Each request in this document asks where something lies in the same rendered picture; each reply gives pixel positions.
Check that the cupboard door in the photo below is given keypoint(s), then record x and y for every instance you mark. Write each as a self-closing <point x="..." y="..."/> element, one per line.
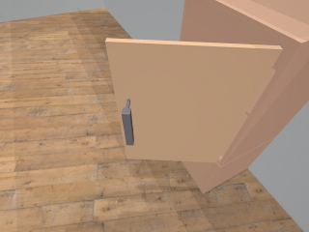
<point x="186" y="98"/>

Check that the handle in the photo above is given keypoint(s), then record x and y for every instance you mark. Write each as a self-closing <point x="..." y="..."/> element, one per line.
<point x="127" y="123"/>

